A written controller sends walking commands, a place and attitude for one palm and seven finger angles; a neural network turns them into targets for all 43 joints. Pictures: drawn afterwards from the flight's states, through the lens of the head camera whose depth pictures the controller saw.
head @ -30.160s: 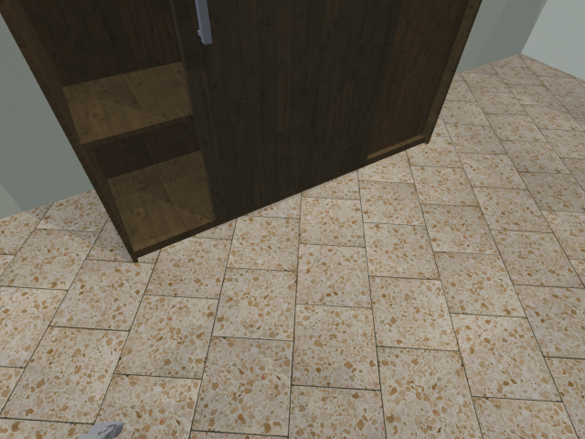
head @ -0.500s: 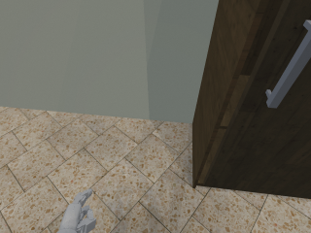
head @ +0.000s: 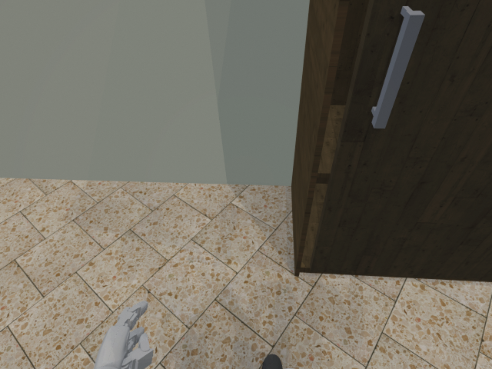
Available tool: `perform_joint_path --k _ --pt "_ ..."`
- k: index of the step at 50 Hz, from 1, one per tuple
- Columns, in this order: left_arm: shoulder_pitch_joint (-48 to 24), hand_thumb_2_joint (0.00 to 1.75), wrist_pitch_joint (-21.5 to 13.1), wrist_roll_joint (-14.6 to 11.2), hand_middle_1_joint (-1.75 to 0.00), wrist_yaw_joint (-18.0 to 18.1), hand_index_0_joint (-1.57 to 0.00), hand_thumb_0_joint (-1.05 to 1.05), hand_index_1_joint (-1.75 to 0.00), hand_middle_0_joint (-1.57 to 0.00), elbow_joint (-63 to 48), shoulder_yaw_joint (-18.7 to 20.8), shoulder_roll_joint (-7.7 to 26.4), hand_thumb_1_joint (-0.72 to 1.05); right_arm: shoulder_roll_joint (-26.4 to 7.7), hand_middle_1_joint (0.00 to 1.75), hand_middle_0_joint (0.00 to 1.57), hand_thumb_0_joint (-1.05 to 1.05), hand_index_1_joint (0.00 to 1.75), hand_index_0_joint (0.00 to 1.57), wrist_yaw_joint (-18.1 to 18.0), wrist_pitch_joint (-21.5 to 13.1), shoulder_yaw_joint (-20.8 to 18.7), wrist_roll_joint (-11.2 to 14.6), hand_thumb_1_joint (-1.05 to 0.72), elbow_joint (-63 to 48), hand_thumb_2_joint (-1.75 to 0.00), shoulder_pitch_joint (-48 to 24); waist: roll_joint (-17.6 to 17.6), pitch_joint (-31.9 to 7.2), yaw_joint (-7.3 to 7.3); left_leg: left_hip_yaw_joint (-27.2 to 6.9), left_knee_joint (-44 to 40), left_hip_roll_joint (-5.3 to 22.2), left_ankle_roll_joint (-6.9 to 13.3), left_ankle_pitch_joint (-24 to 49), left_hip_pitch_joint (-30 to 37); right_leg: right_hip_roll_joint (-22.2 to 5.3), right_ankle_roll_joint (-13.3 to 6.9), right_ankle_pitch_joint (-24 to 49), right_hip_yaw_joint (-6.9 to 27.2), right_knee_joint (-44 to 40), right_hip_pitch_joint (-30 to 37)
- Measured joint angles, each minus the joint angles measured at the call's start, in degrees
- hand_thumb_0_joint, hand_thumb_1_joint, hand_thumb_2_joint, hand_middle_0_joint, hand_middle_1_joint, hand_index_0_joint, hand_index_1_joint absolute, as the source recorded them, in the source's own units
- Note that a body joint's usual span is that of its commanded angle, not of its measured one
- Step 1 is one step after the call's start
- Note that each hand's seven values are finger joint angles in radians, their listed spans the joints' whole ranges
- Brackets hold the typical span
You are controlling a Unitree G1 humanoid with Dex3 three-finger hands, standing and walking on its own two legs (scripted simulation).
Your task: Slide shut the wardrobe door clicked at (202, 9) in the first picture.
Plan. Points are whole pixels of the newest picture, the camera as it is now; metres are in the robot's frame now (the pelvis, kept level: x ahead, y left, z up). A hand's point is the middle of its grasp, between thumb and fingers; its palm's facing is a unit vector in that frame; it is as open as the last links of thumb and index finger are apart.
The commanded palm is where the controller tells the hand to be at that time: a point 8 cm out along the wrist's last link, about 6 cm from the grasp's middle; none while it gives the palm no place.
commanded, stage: stop stepping back and stand still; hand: right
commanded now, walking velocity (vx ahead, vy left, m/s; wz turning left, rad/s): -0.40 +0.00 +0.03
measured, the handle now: (391, 71) +0.64 -0.26 +0.20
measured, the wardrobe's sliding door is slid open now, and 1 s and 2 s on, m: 0.04 0.04 0.04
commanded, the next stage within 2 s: let the arm hang, fingers relaxed in 1.38 s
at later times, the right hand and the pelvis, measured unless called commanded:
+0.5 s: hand out of the picture +0.09 -0.31 +0.19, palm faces +0.40 +0.81 -0.43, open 7.5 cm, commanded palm +0.04 -0.35 +0.19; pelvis -0.12 -0.05 +0.02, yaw +2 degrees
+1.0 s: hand out of the picture +0.10 -0.33 +0.18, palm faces +0.42 +0.78 -0.45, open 7.5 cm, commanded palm +0.04 -0.37 +0.19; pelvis -0.11 -0.07 +0.01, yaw +1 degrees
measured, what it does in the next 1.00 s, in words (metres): walks backwards: left foot, then right foot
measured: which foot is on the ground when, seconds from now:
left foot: up 0.00-0.04, down 0.06-0.30, up 0.32-0.52, down 0.54-1.00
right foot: down 0.00-0.04, up 0.06-0.24, down 0.26-0.54, up 0.56-0.76, down 0.78-1.00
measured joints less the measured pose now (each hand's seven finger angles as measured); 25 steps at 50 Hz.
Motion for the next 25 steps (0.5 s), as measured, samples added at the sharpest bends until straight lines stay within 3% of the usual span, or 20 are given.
perform_joint_path --k 2,3,4,6,8,10,13,15,17,19,22,25 --pt "-0.22 0.89 -0.13 0.03 -0.3 -0.58 -0.2 0.01 -0.3 -0.2 -0.32 -0.33 -0.42 0.91 -0.11 0.3 0.21 0.01 0.3 0.21 0.09 0.38 0.12 0.55 -0.88 -0.5 -0.9 0.93 0.9 -1.77 -0.47 1.31 -10.96 0.55 1.87 -0.81 5.45 0.8 3.01 -3.09 -1.7 -1.15 -1.76" --pt "-0.9 0.89 -0.03 -0.02 -0.3 -0.86 -0.2 0.01 -0.3 -0.2 -0.26 -0.57 -0.47 0.91 -0.25 0.3 0.21 0.01 0.3 0.21 0.01 0.28 -0.11 0.42 -0.88 -0.94 -0.9 1.23 1.91 -2.12 -1.51 0.43 -15.65 1.65 2.71 3.47 5.98 1.35 5.3 -9.67 -2.31 3.33 -4.47" --pt "-1.8 0.89 0.28 0.25 -0.3 -0.98 -0.2 0.01 -0.3 -0.2 0.61 -0.8 -0.21 0.91 0.24 0.3 0.21 0.01 0.3 0.21 -0.08 0.14 0.18 0.16 -0.88 -1.1 -0.9 1.19 2.09 -1.68 -2.58 0.09 -15.8 2.37 2.53 9.81 5.09 1.82 6.87 -16.79 -0.55 12.51 -6.92" --pt "-1.78 0.89 1.44 0.34 -0.3 -1.13 -0.2 0.01 -0.3 -0.2 2.3 -1.43 0.04 0.91 1.38 0.3 0.21 0.01 0.3 0.21 0.16 0.07 1.55 -0.55 -0.88 -0.35 -0.9 1.15 2.5 -1.98 -3.54 -0.32 -15.36 3.22 0.82 12.4 4.79 2.65 7.24 -22.63 2.48 30.09 -9.24" --pt "-0.59 0.89 2.07 0.01 -0.3 -0.77 -0.2 0.01 -0.3 -0.21 2.98 -2.28 -0.17 0.91 2.32 0.3 0.21 0.01 0.3 0.21 0.35 0.59 2.79 -1.25 -0.88 1.21 -0.9 0.36 3.86 -2.86 -3.98 -0.69 -16.91 4.31 -0.7 13.02 5.19 1.73 6.67 -24.06 2.92 35.81 -6.8" --pt "0.47 0.89 2.19 0.06 -0.3 0.08 -0.2 0.01 -0.3 -0.21 2.86 -2.9 -0.19 0.91 3.0 0.3 0.21 0.01 0.3 0.21 0.03 1.15 3.59 -2.15 -0.88 3.04 -0.9 -1.44 5.11 -3.41 -3.71 -0.56 -17.92 5.43 -1.5 13.97 4.78 -0.14 5.48 -25.63 3.06 31.14 -1.32" --pt "1.61 0.89 1.43 0.18 -0.3 1.06 -0.2 0.01 -0.3 -0.21 1.0 -2.53 1.62 0.9 4.46 0.3 0.21 0.01 0.3 0.21 -0.59 2.28 4.36 -2.63 -0.88 3.23 -0.9 -3.0 3.57 -3.76 -1.76 0.92 -16.33 5.91 -2.68 14.42 2.17 -3.06 4.27 -21.38 4.73 14.73 8.7" --pt "0.43 0.89 1.36 -0.19 -0.3 1.57 -0.2 0.01 -0.3 -0.21 0.83 -1.63 1.4 0.9 3.87 0.3 0.21 0.01 0.3 0.21 -0.76 2.31 3.58 -2.1 -0.88 2.71 -0.9 -3.16 4.42 -1.85 -0.8 0.01 -14.02 7.22 -3.29 13.65 0.49 -1.9 4.29 -18.14 3.78 13.56 8.54" --pt "-0.28 0.89 1.25 -0.01 -0.3 1.66 -0.2 0.01 -0.3 -0.21 0.6 -1.53 0.36 0.91 2.71 0.3 0.21 0.01 0.3 0.21 -0.71 2.4 1.87 -1.53 -0.88 2.05 -0.9 -0.78 5.14 -1.02 0.02 -2.53 -11.29 6.61 -3.14 10.49 -1.02 -1.4 3.35 -17.64 2.26 12.14 8.95" --pt "0.04 0.89 0.62 0.31 -0.3 1.45 -0.2 0.01 -0.3 -0.21 0.24 -1.46 -0.69 0.91 1.57 0.3 0.21 0.01 0.3 0.21 -0.67 2.42 0.76 -1.55 -0.88 1.35 -0.9 1.4 4.79 -0.74 0.79 -2.96 -6.74 5.23 -2.87 8.94 -2.46 -1.58 2.78 -16.08 1.75 9.32 9.63" --pt "1.23 0.89 0.78 0.29 -0.3 0.74 -0.2 0.01 -0.3 -0.2 0.12 -1.86 -1.56 0.91 0.5 0.3 0.21 0.02 0.3 0.21 -0.76 2.2 0.38 -1.68 -0.89 0.57 -0.9 3.86 3.7 -1.14 1.02 -0.63 -6.58 3.6 -2.22 7.42 -1.76 -2.52 2.53 -13.79 1.37 5.5 10.39" --pt "2.24 0.89 2.01 0.22 -0.3 0.48 -0.2 0.01 -0.3 -0.21 -0.16 -2.29 -1.67 0.9 0.31 0.3 0.21 0.01 0.3 0.21 -0.7 2.79 0.79 -1.6 -0.89 0.62 -0.9 5.32 2.69 -1.84 0.96 2.47 -14.8 2.78 -1.22 6.9 2.46 -3.02 2.88 -14.36 0.82 4.71 9.97"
